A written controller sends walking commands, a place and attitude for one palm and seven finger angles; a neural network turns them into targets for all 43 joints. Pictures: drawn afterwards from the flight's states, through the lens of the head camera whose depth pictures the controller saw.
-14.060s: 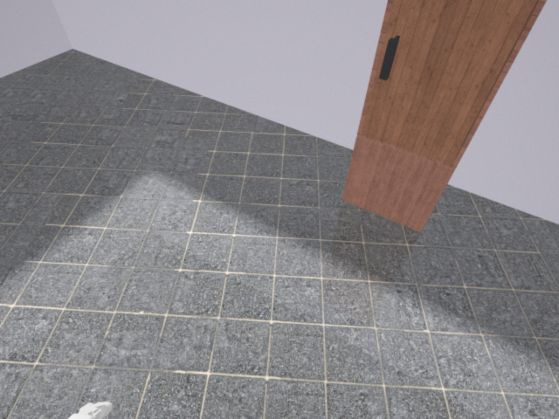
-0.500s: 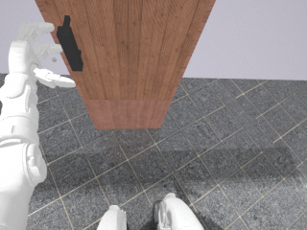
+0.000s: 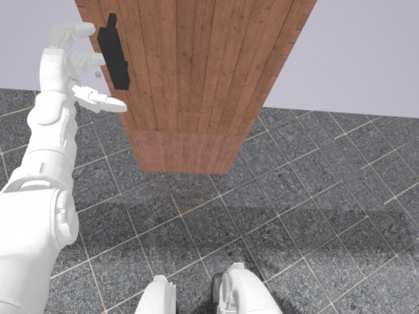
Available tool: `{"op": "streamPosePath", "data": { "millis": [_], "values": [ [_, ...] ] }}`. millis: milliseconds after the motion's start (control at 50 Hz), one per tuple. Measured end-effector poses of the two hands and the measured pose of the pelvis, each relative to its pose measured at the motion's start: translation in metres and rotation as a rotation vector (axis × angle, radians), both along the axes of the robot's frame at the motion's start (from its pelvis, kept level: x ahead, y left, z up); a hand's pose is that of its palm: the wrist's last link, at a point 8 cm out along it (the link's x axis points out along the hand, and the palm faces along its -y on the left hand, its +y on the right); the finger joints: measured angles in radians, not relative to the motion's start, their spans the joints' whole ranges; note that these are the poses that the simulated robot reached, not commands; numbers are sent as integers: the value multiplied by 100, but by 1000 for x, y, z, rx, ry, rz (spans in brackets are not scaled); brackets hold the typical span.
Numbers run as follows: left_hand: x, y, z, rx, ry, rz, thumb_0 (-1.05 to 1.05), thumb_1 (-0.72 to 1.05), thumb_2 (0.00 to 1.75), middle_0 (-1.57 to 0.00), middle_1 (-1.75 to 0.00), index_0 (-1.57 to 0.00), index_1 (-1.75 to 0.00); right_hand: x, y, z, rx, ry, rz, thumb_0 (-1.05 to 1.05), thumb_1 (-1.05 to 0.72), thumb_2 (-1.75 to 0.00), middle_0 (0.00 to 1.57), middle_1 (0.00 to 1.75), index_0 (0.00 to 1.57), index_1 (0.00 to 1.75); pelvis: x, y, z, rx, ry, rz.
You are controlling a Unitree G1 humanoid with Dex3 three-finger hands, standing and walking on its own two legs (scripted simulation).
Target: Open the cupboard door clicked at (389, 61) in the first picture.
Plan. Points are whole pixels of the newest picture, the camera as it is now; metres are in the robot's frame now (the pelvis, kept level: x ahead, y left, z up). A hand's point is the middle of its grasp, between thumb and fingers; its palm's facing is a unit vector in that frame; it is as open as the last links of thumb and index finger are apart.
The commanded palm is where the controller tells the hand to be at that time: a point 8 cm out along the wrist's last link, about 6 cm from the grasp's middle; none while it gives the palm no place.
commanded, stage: slide the fingers in behind the handle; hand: left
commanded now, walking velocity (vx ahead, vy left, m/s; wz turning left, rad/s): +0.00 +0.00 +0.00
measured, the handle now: (117, 53) +0.58 +0.15 +0.06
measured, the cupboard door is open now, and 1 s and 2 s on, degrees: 0 0 0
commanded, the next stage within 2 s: move the hooked fingers beside the handle in 0.36 s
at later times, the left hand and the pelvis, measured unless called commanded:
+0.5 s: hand (96, 73) +0.53 +0.18 +0.07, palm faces -0.01 -1.00 -0.01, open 14.8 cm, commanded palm +0.52 +0.17 +0.07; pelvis -0.01 +0.00 +0.00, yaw +0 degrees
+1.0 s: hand (94, 72) +0.53 +0.18 +0.07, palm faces -0.02 -1.00 -0.02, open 14.7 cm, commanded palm +0.52 +0.18 +0.07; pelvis +0.00 +0.01 +0.00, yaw -1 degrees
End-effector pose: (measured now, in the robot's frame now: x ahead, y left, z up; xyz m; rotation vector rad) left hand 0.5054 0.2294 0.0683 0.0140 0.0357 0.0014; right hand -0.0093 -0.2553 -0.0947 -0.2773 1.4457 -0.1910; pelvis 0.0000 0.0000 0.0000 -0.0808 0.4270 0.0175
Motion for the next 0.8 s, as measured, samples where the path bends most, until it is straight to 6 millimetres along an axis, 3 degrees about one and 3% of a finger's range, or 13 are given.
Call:
{"op": "streamPosePath", "data": {
  "millis": [400, 800],
  "values": [
    [2, 2, 0, 5, 1, -8, -1, -49, 30, -30, -120, -7, -120, -11, -1, 1, -12, 0, 6, 0, -90, -89, 20, 30, 20, 30, -7, 1, -4, -1, 4, 1],
    [8, 10, 0, 9, 1, -30, -1, -49, 30, -30, -120, -15, -124, -18, 13, 3, -2, 35, -21, 0, -90, -89, 20, 30, 20, 30, -2, 11, -2, -11, 14, -6]
  ]
}}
